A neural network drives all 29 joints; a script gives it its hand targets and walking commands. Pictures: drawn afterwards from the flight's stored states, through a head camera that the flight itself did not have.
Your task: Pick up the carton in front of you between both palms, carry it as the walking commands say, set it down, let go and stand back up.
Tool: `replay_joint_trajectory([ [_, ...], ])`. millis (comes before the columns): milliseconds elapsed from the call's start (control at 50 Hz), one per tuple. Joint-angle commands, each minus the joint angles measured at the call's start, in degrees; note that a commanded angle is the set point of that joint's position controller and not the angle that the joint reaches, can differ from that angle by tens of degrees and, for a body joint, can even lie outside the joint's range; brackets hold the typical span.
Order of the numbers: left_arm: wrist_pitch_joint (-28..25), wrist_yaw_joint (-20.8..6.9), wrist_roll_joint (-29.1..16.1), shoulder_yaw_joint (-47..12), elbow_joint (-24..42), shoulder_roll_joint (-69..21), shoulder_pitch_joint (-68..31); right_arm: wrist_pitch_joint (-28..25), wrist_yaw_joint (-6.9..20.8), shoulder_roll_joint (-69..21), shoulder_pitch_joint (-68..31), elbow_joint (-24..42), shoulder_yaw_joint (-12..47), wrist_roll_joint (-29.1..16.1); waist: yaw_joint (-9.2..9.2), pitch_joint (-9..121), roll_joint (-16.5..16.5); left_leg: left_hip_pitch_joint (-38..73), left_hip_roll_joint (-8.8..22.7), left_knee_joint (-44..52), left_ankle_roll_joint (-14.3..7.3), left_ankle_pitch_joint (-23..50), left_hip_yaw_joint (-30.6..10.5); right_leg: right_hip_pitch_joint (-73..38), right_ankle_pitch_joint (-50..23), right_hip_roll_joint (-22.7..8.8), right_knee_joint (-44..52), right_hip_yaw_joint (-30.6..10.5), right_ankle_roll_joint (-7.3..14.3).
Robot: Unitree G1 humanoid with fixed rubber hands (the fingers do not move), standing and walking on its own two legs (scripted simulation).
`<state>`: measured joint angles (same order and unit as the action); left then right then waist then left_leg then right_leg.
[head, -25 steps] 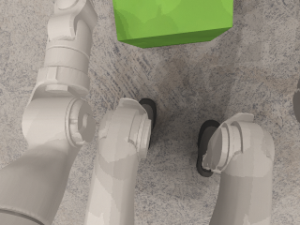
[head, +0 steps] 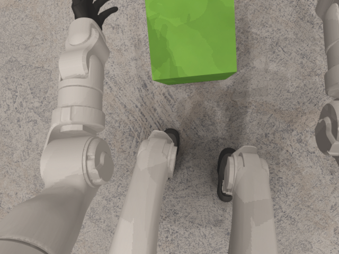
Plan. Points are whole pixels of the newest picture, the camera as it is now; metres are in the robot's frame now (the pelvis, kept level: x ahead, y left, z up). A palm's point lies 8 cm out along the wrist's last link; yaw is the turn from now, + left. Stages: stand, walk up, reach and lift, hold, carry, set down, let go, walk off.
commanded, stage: set down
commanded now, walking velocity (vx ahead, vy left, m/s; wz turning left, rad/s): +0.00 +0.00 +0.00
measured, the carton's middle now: (192, 46) +0.54 +0.07 -0.39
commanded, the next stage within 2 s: let go in 0.34 s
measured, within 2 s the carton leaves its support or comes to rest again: neither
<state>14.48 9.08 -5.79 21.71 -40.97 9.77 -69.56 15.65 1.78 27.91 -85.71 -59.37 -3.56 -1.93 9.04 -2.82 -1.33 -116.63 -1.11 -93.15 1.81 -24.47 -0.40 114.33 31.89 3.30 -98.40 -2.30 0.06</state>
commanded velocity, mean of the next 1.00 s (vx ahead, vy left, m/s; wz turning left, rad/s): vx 0.00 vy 0.00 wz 0.00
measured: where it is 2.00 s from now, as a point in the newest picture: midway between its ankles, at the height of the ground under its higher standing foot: (195, 173)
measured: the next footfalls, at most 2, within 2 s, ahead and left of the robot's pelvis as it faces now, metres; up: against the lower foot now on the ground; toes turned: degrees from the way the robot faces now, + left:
none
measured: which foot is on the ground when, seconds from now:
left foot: down 0.00-1.00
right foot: down 0.00-1.00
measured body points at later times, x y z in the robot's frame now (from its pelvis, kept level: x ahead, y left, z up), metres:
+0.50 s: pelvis +0.02 +0.00 +0.13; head +0.34 +0.00 +0.45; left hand +0.51 +0.24 +0.02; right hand +0.60 -0.15 +0.03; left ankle +0.12 +0.13 -0.48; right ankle +0.07 -0.11 -0.48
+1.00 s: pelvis +0.08 +0.02 +0.23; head +0.25 +0.01 +0.65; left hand +0.35 +0.26 +0.14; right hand +0.42 -0.19 +0.12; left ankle +0.12 +0.13 -0.48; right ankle +0.07 -0.11 -0.48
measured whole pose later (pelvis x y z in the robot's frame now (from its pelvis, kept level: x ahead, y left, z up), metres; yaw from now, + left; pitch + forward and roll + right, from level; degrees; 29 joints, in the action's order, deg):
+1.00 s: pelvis +0.08 +0.02 +0.23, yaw -2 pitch +23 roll -1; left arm 2.9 -5.5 -0.3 5.6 -27.8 10.9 -7.1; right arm 3.1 -1.6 10.2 -17.5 -35.6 -10.1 4.1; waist 5.7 1.9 1.3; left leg -48.8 -1.5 -39.8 -0.7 -14.2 -1.4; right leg 45.2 18.5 1.7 -40.5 -4.0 -1.2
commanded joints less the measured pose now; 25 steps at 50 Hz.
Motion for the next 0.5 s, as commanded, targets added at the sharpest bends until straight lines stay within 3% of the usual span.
replay_joint_trajectory([
  [0,-0.60,-0.41,0.41,0.72,7.76,7.39,-10.50,-0.55,0.45,5.47,-17.85,7.39,-1.74,0.95,3.03,70.09,-11.39,39.82,-3.19,8.47,1.36,25.28,6.65,-39.71,-22.88,2.26,13.20,2.72,-0.83],
  [340,-1.76,-3.08,6.91,4.10,7.75,2.17,-4.23,-2.46,3.53,2.55,-10.40,3.93,-8.28,7.05,2.19,61.15,-7.83,55.08,-2.31,28.78,1.99,27.64,5.33,-47.88,-24.58,1.96,34.14,1.97,-0.81],
  [480,-4.08,-7.36,10.81,2.04,10.64,2.11,8.97,-4.19,0.24,-4.05,5.31,10.96,-13.25,11.19,0.24,67.80,-6.82,64.68,-2.33,34.53,1.21,36.09,5.32,-59.61,-37.31,2.39,40.58,1.51,-1.97],
])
